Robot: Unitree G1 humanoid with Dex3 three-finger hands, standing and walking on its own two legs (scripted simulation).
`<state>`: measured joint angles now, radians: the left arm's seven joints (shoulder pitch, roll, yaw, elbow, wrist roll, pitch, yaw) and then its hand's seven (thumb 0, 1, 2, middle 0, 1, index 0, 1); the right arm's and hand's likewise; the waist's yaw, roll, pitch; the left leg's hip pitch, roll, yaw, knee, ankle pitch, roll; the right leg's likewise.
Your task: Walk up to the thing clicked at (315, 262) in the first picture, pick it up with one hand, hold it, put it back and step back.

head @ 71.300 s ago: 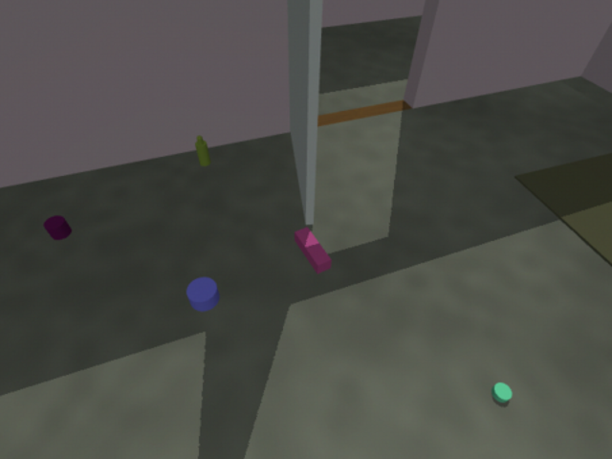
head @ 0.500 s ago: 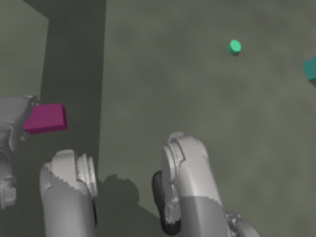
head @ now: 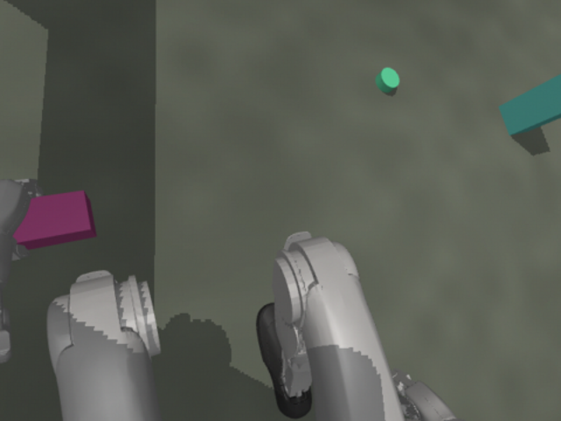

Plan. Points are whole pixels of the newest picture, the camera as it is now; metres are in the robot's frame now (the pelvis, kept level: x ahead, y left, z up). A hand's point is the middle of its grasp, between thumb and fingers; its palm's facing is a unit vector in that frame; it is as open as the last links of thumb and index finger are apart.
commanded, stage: open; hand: left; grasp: from above
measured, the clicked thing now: (13, 227) +0.41 +0.29 -0.25
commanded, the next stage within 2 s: withdraw in 1.06 s
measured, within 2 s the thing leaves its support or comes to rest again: neither
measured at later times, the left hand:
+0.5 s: hand (11, 229) +0.40 +0.29 -0.22, palm faces -0.45 -0.09 -0.89, open 10.7 cm
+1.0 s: hand (3, 224) +0.40 +0.29 -0.22, palm faces -0.46 -0.12 -0.88, open 13.3 cm
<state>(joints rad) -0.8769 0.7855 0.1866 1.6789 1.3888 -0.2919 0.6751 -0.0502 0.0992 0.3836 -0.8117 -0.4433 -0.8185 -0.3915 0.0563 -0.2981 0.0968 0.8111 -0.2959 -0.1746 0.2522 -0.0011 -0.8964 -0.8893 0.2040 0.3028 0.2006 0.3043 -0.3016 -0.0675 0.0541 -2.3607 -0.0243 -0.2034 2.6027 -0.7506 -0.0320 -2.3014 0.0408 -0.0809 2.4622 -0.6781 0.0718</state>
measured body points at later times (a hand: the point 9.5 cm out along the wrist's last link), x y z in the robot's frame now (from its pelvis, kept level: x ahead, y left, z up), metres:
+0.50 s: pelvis +0.00 +0.01 +0.01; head +0.23 +0.11 +0.37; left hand +0.42 +0.29 -0.17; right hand +0.05 -0.27 -0.07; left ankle +0.06 +0.13 -0.25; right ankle +0.10 -0.13 -0.25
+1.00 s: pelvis -0.01 +0.01 +0.01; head +0.24 +0.11 +0.37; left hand +0.42 +0.30 -0.17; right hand +0.04 -0.26 -0.07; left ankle +0.06 +0.13 -0.25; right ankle +0.10 -0.13 -0.25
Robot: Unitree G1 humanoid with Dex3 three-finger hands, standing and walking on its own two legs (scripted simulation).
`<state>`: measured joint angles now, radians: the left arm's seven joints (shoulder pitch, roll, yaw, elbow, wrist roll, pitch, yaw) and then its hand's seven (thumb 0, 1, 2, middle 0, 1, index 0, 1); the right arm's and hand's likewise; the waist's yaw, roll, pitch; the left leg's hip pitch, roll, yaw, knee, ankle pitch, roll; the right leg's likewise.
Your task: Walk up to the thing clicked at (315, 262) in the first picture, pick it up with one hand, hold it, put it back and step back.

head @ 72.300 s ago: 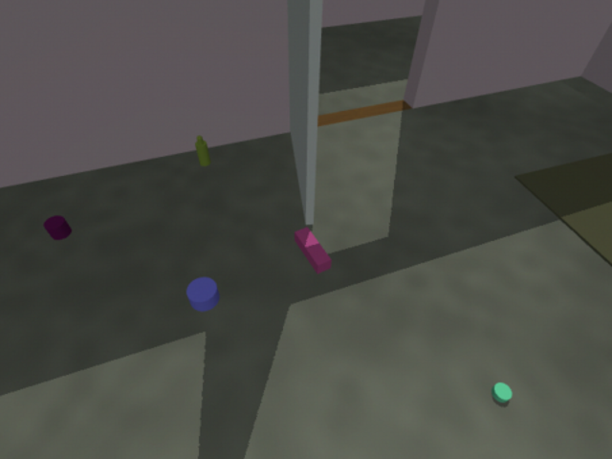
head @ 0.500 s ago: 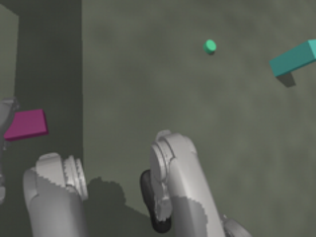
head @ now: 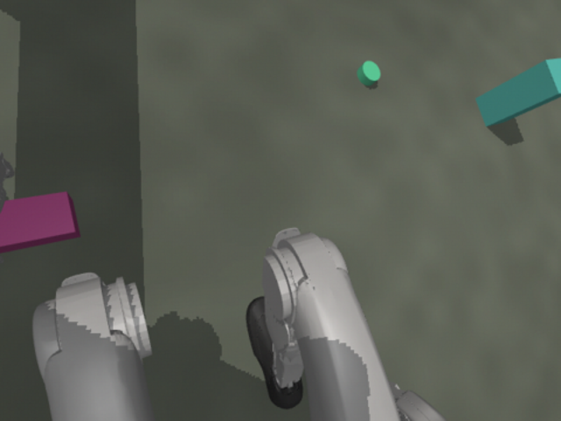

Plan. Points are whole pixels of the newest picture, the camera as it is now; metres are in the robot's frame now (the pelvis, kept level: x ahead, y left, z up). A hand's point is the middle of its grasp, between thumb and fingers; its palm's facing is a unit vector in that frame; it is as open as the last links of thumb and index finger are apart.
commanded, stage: open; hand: left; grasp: from above
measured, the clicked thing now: out of the picture +0.40 +0.30 -0.26
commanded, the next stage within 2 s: withdraw in 0.06 s
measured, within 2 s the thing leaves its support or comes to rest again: neither
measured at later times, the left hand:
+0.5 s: hand out of the picture +0.42 +0.31 -0.18, palm faces -0.27 -0.11 -0.96, open 14.0 cm
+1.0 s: hand out of the picture +0.38 +0.30 -0.10, palm faces -0.50 -0.11 -0.86, open 13.7 cm
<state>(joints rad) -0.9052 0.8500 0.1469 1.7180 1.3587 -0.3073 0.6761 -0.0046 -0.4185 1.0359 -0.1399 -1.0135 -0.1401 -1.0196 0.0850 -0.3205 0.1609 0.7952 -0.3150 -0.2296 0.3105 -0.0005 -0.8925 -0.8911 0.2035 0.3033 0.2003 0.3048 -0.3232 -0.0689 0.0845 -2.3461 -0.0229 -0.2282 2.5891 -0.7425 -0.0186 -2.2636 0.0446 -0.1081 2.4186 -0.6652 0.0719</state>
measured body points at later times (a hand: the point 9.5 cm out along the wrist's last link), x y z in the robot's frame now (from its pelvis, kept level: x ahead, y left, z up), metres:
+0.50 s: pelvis +0.00 +0.00 +0.01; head +0.23 +0.10 +0.39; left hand +0.43 +0.32 -0.12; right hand +0.08 -0.27 -0.07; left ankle +0.06 +0.12 -0.26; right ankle +0.11 -0.13 -0.26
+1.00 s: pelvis -0.02 -0.02 +0.06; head +0.18 +0.07 +0.45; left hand +0.40 +0.31 -0.05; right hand +0.10 -0.30 -0.04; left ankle +0.06 +0.12 -0.26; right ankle +0.11 -0.13 -0.26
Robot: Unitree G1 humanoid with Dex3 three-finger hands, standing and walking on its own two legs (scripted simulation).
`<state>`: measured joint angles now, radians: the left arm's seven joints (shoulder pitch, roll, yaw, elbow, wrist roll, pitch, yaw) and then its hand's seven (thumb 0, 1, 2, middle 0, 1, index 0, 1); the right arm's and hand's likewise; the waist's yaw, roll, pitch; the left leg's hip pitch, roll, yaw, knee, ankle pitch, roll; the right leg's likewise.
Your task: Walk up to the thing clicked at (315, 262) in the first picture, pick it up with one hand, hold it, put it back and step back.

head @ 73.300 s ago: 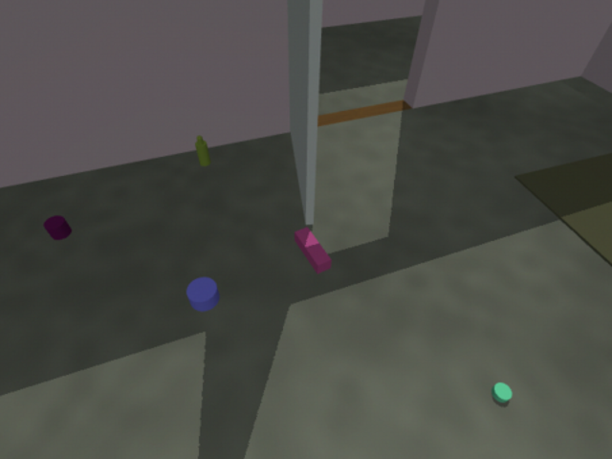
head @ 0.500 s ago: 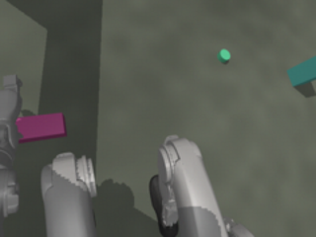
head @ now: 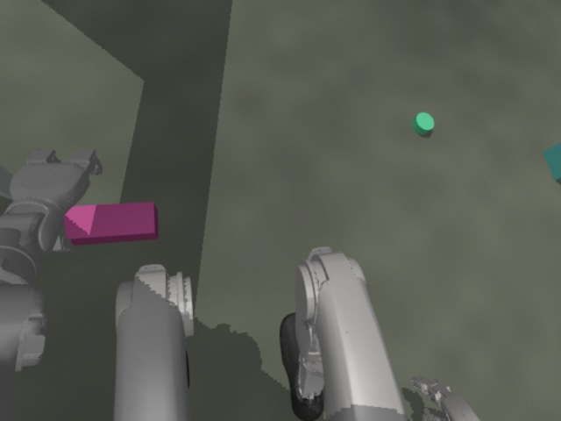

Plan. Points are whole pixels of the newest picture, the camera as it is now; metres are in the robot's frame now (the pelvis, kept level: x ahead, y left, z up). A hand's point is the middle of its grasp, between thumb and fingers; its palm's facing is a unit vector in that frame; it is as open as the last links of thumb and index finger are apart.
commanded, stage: withdraw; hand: left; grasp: from above
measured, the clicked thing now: (101, 224) +0.45 +0.27 -0.32
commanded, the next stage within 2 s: home in 0.06 s
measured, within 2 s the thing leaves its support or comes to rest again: neither
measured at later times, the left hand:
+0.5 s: hand (27, 192) +0.44 +0.30 -0.11, palm faces -0.35 -0.17 -0.92, open 12.1 cm
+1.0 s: hand out of the picture +0.28 +0.24 +0.11, palm faces -0.12 -0.84 -0.52, open 7.4 cm
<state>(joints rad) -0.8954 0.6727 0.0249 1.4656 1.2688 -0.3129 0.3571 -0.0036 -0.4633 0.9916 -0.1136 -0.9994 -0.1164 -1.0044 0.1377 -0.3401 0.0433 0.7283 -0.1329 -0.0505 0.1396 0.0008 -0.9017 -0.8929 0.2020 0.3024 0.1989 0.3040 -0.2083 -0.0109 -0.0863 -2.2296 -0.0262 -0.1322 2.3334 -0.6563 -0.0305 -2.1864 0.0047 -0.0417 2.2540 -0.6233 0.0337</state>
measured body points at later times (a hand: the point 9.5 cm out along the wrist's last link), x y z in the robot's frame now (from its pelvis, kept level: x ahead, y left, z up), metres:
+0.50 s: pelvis +0.02 +0.01 +0.02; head +0.23 +0.05 +0.42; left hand +0.46 +0.31 -0.06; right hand +0.08 -0.25 -0.11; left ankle +0.09 +0.13 -0.32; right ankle +0.11 -0.13 -0.32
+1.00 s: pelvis +0.03 +0.00 +0.20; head +0.16 +0.03 +0.63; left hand +0.28 +0.28 +0.14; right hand +0.27 -0.22 +0.11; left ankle +0.09 +0.13 -0.32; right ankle +0.11 -0.13 -0.32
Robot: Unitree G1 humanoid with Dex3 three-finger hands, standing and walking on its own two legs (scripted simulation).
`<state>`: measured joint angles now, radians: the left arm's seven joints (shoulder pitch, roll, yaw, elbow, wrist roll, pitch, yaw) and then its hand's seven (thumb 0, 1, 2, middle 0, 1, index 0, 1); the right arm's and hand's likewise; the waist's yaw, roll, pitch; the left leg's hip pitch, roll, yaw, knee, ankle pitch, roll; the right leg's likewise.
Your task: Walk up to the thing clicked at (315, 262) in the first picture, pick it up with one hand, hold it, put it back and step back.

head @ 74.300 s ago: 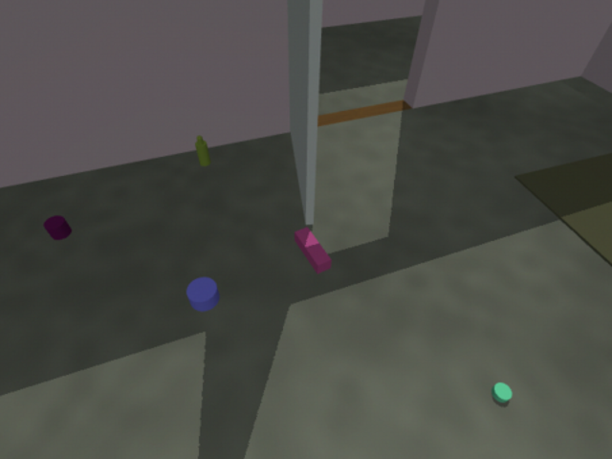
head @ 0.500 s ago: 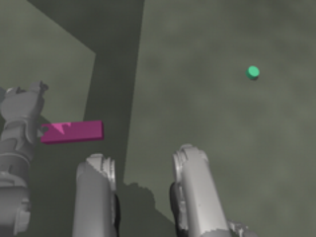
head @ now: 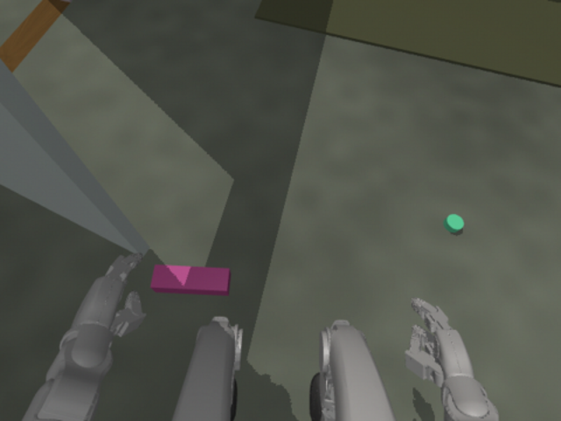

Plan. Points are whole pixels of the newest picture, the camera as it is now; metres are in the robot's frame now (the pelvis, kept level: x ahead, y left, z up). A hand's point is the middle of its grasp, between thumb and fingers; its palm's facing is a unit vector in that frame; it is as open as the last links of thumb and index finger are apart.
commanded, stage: home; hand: left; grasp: from above
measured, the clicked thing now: (192, 280) +0.44 +0.24 -0.52
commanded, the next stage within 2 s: none
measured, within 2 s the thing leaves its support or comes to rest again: neither
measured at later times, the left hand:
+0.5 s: hand (87, 325) +0.23 +0.19 +0.11, palm faces +0.09 -0.97 -0.21, open 7.4 cm
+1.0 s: hand (80, 346) +0.21 +0.19 +0.12, palm faces +0.09 -0.98 -0.20, open 7.4 cm
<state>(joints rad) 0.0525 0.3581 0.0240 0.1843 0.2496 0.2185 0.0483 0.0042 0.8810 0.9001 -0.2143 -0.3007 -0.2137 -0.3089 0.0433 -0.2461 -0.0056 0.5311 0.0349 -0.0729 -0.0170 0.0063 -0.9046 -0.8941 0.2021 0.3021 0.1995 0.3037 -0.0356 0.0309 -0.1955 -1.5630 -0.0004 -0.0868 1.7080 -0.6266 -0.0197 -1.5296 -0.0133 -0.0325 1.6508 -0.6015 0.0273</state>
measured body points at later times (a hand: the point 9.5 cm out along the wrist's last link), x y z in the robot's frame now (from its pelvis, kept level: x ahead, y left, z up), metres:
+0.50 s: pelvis +0.06 +0.00 +0.15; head +0.09 +0.01 +0.60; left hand +0.22 +0.24 +0.13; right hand +0.21 -0.24 +0.09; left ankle +0.07 +0.12 -0.52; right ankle +0.08 -0.14 -0.52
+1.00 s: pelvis +0.06 +0.00 +0.16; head +0.08 +0.01 +0.61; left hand +0.21 +0.24 +0.13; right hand +0.23 -0.23 +0.10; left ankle +0.07 +0.12 -0.52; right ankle +0.08 -0.14 -0.52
